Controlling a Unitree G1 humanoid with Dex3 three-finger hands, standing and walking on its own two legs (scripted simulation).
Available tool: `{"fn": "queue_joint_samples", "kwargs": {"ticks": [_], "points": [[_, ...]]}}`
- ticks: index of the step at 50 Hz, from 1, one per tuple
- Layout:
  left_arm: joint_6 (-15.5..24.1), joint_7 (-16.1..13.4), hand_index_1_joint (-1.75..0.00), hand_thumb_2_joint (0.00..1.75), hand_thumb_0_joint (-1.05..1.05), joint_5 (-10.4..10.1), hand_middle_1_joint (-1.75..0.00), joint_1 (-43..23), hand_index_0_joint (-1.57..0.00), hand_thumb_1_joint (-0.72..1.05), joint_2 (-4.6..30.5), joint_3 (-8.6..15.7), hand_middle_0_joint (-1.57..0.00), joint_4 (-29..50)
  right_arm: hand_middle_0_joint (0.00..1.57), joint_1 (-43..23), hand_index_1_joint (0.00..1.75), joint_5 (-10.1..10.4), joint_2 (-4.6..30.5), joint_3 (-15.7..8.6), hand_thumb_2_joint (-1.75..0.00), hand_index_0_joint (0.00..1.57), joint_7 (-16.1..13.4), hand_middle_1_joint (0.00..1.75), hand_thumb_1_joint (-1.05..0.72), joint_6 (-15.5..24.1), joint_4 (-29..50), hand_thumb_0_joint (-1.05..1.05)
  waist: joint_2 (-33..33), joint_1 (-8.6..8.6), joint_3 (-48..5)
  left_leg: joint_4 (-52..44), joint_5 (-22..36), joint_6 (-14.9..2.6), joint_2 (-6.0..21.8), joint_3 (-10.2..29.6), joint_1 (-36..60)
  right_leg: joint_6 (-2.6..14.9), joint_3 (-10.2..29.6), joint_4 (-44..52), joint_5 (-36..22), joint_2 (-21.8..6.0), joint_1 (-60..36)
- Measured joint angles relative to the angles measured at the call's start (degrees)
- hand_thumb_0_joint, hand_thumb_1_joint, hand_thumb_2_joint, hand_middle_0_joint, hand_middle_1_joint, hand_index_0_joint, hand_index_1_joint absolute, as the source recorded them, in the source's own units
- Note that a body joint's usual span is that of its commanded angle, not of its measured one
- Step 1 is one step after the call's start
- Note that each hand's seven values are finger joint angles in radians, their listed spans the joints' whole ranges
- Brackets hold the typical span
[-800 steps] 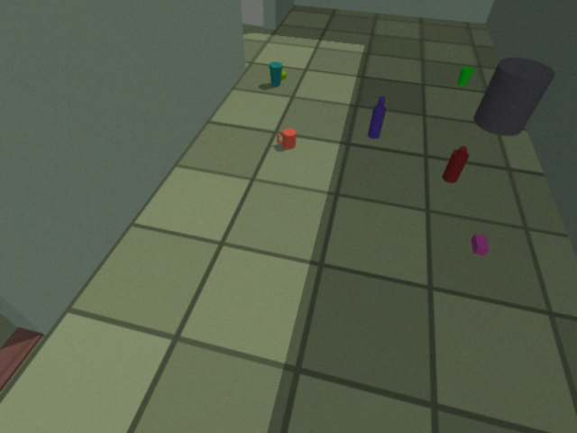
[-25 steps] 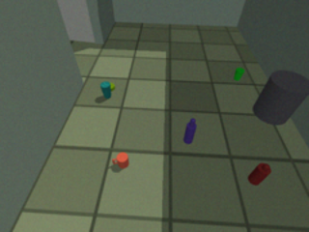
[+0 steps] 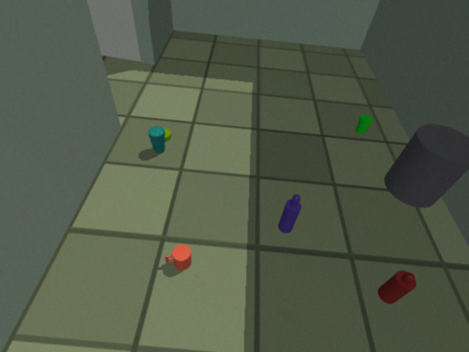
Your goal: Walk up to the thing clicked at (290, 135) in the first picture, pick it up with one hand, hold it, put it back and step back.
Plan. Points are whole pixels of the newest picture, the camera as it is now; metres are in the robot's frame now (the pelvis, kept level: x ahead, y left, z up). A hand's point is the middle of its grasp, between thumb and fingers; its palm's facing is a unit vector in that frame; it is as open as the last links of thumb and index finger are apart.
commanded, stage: walk up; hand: left
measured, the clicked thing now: (178, 257) +0.65 +0.19 -0.73
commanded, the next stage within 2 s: none
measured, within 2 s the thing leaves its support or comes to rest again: neither
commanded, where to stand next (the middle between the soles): +0.24 -0.05 m, yaw -2 degrees
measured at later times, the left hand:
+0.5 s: hand (129, 311) +0.24 +0.20 -0.13, palm faces -0.05 -0.92 -0.38, open 7.4 cm
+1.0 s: hand (125, 306) +0.26 +0.21 -0.16, palm faces +0.00 -0.94 -0.35, open 7.4 cm
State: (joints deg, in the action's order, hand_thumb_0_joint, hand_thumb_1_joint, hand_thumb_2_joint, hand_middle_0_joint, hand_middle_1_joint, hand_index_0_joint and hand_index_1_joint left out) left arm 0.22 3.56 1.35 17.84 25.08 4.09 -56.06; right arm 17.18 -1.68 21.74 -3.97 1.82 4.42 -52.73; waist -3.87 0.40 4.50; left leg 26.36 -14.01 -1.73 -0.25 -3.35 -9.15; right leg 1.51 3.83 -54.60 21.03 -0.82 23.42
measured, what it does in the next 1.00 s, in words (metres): walks ahead: right foot, then left foot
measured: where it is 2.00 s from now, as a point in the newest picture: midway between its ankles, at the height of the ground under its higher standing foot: outside the picture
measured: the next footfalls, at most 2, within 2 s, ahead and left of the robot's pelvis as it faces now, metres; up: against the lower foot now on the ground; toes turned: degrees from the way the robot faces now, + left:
right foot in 0.22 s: +0.23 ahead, -0.16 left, +0.00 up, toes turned -3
left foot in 0.60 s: +0.28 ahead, +0.07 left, +0.00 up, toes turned +1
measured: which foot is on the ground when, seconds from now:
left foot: down 0.00-0.26, up 0.28-0.58, down 0.60-1.00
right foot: up 0.00-0.20, down 0.22-1.00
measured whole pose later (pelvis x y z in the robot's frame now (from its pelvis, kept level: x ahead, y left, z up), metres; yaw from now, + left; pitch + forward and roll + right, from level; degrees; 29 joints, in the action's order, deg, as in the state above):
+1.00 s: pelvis +0.19 -0.05 +0.00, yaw +1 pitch -3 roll +0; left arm 0.4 0.8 0.2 7.2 21.1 0.3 -59.9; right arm 4.2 0.3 21.1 0.3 0.7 0.8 -57.9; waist 0.7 -1.0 5.1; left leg 30.2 -11.7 -0.1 0.5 0.2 -16.0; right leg 0.7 -3.7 -30.2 16.4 -0.6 11.4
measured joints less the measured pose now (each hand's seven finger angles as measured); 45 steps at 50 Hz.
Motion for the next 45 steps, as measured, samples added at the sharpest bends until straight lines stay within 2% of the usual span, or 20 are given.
{"fn": "queue_joint_samples", "kwargs": {"ticks": [4,7,11,12,13,14,16,19,21,25,30,32,34,36,39,45], "points": [[-0.1,0.9,-0.3,0.9,0.01,0.4,-0.3,-0.7,-0.2,0.9,-0.3,-0.1,-0.2,1.5,0.2,2.0,0.3,0.2,0.1,0.3,-0.9,0.2,0.1,0.3,-0.9,0.2,1.5,0.01,0.6,0.57,0.5,-2.4,-1.0,0.37,0.2,-0.5,3.7,-1.09,-1.4,7.7,-3.8,-2.5,2.8],[-0.1,1.5,-0.3,0.9,0.01,0.5,-0.3,-2.1,-0.2,0.9,-0.8,-0.1,-0.2,2.7,0.2,3.3,0.3,0.3,0.7,0.5,-0.9,0.2,0.2,0.3,-0.9,0.0,2.3,0.01,1.6,1.1,0.8,-2.1,-3.1,1.1,0.5,-0.7,5.5,-0.75,-2.8,14.3,-7.2,-3.8,2.7],[0.7,1.8,-0.3,0.9,0.01,0.4,-0.3,-3.6,-0.2,0.9,-1.4,0.3,-0.2,4.3,0.2,4.7,0.3,0.4,1.5,0.6,-0.9,0.2,0.1,0.3,-0.9,-0.8,3.2,0.01,3.2,1.61,0.3,2.5,-8.5,2.73,1.7,-0.6,6.2,0.31,-4.8,20.8,-8.9,-3.1,-1.0],[1.3,1.6,-0.3,0.9,0.01,0.4,-0.3,-4.0,-0.2,0.9,-1.6,0.4,-0.2,4.8,0.2,5.0,0.3,0.5,1.8,0.7,-0.9,0.2,0.0,0.3,-0.9,-1.0,3.3,0.01,4.2,1.56,0.4,5.8,-10.7,2.65,2.7,-0.2,5.6,0.21,-5.4,21.6,-12.0,-2.2,-2.0],[1.9,1.2,-0.3,0.9,0.01,0.6,-0.3,-4.7,-0.2,0.9,-2.1,0.6,-0.2,5.4,0.2,4.8,0.3,0.7,1.9,0.7,-0.9,0.2,-0.4,0.3,-0.9,-1.3,3.3,0.01,5.5,1.63,0.9,11.3,-11.8,1.76,4.0,0.6,3.7,0.0,-6.4,20.2,-11.9,-1.3,-2.3],[2.4,0.8,-0.3,0.9,0.01,0.4,-0.3,-5.3,-0.2,0.9,-2.4,0.6,-0.2,6.2,0.2,4.3,0.3,1.0,1.8,0.9,-0.9,0.2,-0.7,0.3,-0.9,-1.7,3.1,0.01,5.9,1.45,1.4,18.3,-12.5,0.97,3.9,2.1,0.9,0.0,-6.9,18.7,-10.5,-1.0,-2.4],[2.9,0.3,-0.3,0.9,0.01,-0.3,-0.3,-5.8,-0.2,0.9,-3.1,0.2,-0.2,7.7,0.2,3.3,0.3,1.2,1.6,1.4,-0.9,0.2,-1.1,0.3,-0.91,-2.2,2.8,0.01,5.8,0.62,1.9,30.9,-14.0,0.07,1.8,4.1,-4.9,0.54,-6.8,18.2,-8.7,-1.1,-3.4],[2.8,-0.3,-0.3,0.9,0.0,-0.7,-0.3,-5.2,-0.2,0.9,-4.4,-0.8,-0.2,8.9,0.2,2.3,0.3,1.5,2.0,1.6,-0.9,0.2,-1.0,0.3,-0.91,-2.1,3.2,0.01,6.5,-0.04,1.6,36.5,-11.3,-0.15,1.3,4.5,-11.5,1.06,-7.0,21.1,-8.6,-0.7,-6.1],[2.7,-0.6,-0.3,0.9,0.0,-0.5,-0.3,-4.3,-0.2,0.9,-4.7,-1.3,-0.2,9.3,0.2,1.8,0.3,1.3,2.1,1.5,-0.9,0.2,-0.8,0.3,-0.91,-2.0,3.6,0.01,6.7,-0.26,1.3,34.0,-9.4,0.44,2.0,4.4,-14.2,1.06,-7.2,23.0,-8.7,-0.1,-7.4],[2.4,-1.5,-0.3,0.9,0.0,-0.1,-0.3,-3.5,-0.2,0.9,-4.4,-2.0,-0.21,9.4,0.2,0.5,0.3,0.9,1.7,1.6,-0.9,0.2,-1.1,0.3,-0.91,-2.3,3.3,0.01,6.0,-0.85,1.4,21.7,-7.1,1.72,2.9,3.6,-15.2,1.05,-7.3,23.0,-7.4,0.6,-8.2],[0.7,-2.4,-0.3,0.9,0.01,-1.1,-0.3,-4.4,-0.2,0.9,-3.7,-2.9,-0.21,7.9,0.2,-1.0,0.3,0.7,1.3,1.6,-0.9,0.2,-1.7,0.3,-0.91,-2.8,2.1,0.01,4.6,-0.73,2.0,10.3,1.4,0.94,1.9,2.7,-11.3,0.2,-7.8,16.1,-2.2,0.4,-6.4],[-0.3,-2.8,-0.3,0.9,0.01,-1.7,-0.3,-5.6,-0.2,0.9,-3.4,-2.9,-0.21,6.8,0.2,-2.3,0.3,0.6,0.6,1.8,-0.9,0.2,-1.9,0.3,-0.91,-3.0,1.5,0.01,3.0,-0.68,2.3,11.5,-0.3,1.54,1.1,2.5,-11.8,-0.08,-7.2,13.7,-0.4,-0.3,-5.4],[-0.7,-3.1,-0.3,0.9,0.01,-1.9,-0.3,-6.7,-0.2,0.9,-3.2,-2.9,-0.2,5.6,0.2,-3.8,0.3,0.8,0.2,2.4,-0.9,0.2,-1.6,0.3,-0.91,-3.2,1.2,0.01,2.5,-0.73,2.7,12.8,-1.3,1.48,1.4,2.6,-12.2,0.16,-6.5,13.0,2.2,0.6,-5.4],[-0.6,-3.2,-0.3,0.9,0.01,-1.8,-0.3,-7.3,-0.2,0.9,-3.1,-2.9,-0.2,4.1,0.2,-5.3,0.3,1.0,-0.2,3.0,-0.9,0.2,-1.6,0.3,-0.91,-3.5,0.9,0.01,2.5,-0.75,2.7,13.3,-1.7,1.76,1.8,3.0,-12.3,0.06,-6.8,14.9,-1.6,1.1,-6.2],[-0.3,-2.9,-0.3,0.9,0.01,-1.3,-0.3,-7.8,-0.2,0.9,-3.3,-3.2,-0.2,2.1,0.2,-7.6,0.3,1.5,-0.5,3.4,-0.9,0.2,-1.6,0.3,-0.91,-4.0,0.1,0.01,2.9,-0.68,2.1,12.2,-1.3,2.16,2.0,3.6,-11.9,0.02,-7.4,16.6,-1.7,1.3,-7.1],[0.1,-2.7,-0.3,0.9,0.01,-1.0,-0.3,-9.1,-0.2,0.9,-3.9,-3.9,-0.2,-1.6,0.2,-11.2,0.3,1.9,-0.4,3.8,-0.9,0.2,-1.3,0.3,-0.91,-3.8,-2.5,0.01,4.0,-0.99,1.2,7.7,0.6,1.84,1.1,3.6,-9.3,-0.39,-7.5,20.5,-2.9,0.6,-9.6]]}}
